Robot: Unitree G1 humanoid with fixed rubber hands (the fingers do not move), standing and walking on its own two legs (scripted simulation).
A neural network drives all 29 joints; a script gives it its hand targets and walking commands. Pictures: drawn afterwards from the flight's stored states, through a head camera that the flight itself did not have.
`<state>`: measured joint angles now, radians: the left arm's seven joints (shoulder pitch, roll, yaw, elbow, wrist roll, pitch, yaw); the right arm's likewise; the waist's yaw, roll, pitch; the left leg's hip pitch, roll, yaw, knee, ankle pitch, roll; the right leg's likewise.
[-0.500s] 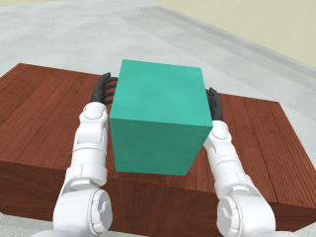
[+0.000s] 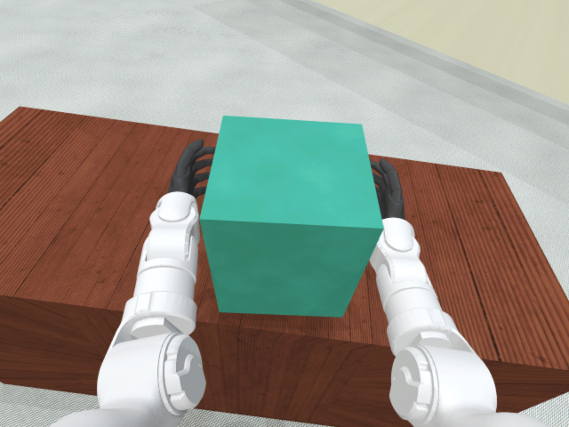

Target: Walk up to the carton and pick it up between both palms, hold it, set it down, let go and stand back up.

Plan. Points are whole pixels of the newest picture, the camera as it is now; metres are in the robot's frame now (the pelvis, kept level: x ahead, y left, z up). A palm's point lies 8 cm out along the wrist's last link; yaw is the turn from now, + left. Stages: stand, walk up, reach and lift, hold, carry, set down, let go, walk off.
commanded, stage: set down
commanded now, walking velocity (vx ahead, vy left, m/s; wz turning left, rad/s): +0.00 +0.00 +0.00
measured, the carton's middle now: (286, 223) +0.40 -0.02 +0.07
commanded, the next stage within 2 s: none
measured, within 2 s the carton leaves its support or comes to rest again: rests again in 1.10 s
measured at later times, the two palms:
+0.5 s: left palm (191, 199) +0.42 +0.13 +0.10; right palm (386, 221) +0.38 -0.17 +0.09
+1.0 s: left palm (193, 204) +0.43 +0.13 +0.07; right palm (380, 223) +0.39 -0.17 +0.07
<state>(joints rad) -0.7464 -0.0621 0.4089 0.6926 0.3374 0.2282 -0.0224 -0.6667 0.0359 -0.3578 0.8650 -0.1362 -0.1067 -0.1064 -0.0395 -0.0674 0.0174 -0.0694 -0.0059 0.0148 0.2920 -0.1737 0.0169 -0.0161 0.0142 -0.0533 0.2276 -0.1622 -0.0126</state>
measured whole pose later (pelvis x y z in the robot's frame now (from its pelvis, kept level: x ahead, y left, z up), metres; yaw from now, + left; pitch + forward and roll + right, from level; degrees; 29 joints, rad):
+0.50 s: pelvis +0.01 +0.00 +0.00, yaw +0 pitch +1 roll -1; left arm -0.78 -0.06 0.45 0.83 0.35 0.13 -0.02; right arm -0.67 0.07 -0.50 0.88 -0.27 -0.15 -0.06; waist -0.04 -0.06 0.00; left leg -0.13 0.00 0.04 0.30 -0.18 0.02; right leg -0.08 0.01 -0.06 0.23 -0.16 -0.01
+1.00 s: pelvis +0.01 +0.00 +0.00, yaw +0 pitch +5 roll +0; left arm -0.79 -0.04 0.48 0.94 0.35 0.02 -0.02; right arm -0.67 0.10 -0.55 0.89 -0.35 -0.19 -0.07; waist -0.04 -0.03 -0.04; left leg -0.22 0.00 0.04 0.29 -0.17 0.02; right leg -0.17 0.00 -0.08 0.25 -0.17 -0.01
